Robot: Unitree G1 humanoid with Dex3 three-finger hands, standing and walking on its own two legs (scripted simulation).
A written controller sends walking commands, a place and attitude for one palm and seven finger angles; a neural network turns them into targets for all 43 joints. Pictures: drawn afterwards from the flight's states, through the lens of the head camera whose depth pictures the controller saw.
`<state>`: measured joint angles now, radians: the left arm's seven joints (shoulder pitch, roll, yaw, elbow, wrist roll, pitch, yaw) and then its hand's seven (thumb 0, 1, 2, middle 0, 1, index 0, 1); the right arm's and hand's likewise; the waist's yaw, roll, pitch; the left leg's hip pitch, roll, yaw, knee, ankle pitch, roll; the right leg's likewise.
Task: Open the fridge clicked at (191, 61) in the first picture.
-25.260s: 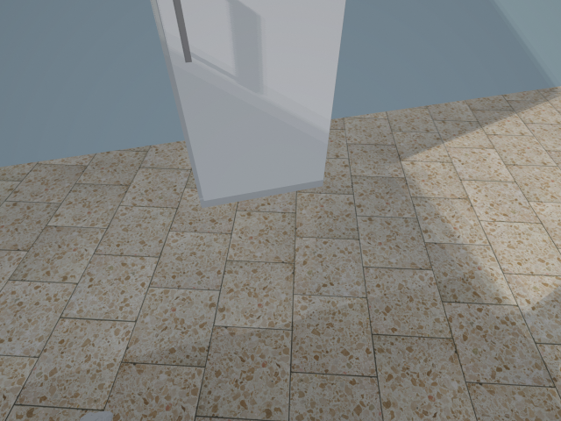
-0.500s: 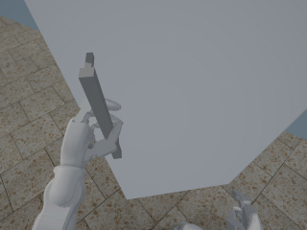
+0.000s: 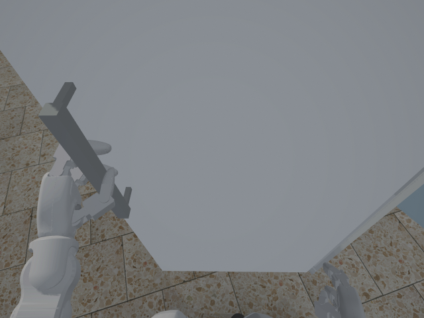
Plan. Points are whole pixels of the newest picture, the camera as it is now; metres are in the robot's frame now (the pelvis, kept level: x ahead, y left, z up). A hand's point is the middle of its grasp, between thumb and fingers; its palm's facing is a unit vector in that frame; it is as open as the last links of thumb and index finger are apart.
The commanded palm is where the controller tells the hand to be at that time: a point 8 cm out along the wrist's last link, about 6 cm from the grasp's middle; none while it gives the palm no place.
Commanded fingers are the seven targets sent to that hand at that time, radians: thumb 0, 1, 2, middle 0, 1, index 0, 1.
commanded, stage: walk backward, drawing the door open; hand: left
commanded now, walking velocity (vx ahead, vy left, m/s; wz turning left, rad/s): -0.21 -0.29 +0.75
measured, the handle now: (101, 164) +0.32 +0.19 +0.14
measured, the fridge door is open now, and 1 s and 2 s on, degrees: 55 70 68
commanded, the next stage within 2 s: stop walking and hold the door back in 0.28 s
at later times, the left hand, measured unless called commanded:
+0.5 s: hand out of the picture +0.12 +0.11 +0.14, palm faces +0.63 -0.71 -0.32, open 6.4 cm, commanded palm +0.11 +0.16 +0.14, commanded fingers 0.00 0.90 0.90 -0.45 -1.40 -0.45 -1.40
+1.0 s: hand (110, 282) +0.15 +0.13 +0.15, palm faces +0.62 -0.74 -0.26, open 5.6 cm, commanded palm +0.11 +0.17 +0.14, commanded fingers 0.00 0.90 0.90 -0.45 -1.40 -0.45 -1.40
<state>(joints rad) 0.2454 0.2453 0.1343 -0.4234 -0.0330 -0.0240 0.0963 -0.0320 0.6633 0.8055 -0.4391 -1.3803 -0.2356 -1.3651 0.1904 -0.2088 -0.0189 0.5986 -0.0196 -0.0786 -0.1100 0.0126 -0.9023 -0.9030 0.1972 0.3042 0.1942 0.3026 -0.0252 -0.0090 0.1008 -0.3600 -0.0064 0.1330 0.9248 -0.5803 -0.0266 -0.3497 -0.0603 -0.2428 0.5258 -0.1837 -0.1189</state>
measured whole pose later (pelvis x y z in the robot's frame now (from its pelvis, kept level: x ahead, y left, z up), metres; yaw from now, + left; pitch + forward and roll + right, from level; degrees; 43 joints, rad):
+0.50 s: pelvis -0.07 -0.19 +0.00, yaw +19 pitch -2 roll +1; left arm 0.15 0.27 0.24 -0.21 -0.05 -0.10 0.11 -0.06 0.62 0.81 -0.45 -1.40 -0.29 -1.35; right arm 0.15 -0.25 -0.04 0.69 0.00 -0.09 -0.09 0.01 -0.90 -0.90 0.20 0.30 0.20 0.30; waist 0.04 0.06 0.11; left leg -0.55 0.00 -0.05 1.19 -0.47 -0.05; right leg -0.29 -0.09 -0.08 0.60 -0.28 0.01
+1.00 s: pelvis -0.14 -0.25 -0.01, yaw +26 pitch -3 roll +0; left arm -0.70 0.36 0.14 0.75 -0.03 -0.14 0.06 -0.06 0.65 0.75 -0.45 -1.40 -0.45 -1.40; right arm 0.27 -0.20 0.05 0.71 0.04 -0.08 -0.10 0.01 -0.90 -0.90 0.20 0.30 0.20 0.30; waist 0.04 0.04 0.11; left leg -0.25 0.07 0.04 0.60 -0.30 -0.02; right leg -0.34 -0.03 -0.09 0.65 -0.36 0.02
